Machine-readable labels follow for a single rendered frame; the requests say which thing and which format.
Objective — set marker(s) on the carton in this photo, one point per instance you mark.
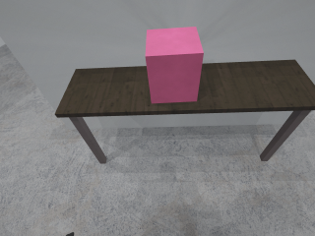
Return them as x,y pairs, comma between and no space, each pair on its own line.
174,59

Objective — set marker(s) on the table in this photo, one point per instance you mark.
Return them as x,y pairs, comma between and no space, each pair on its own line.
227,87

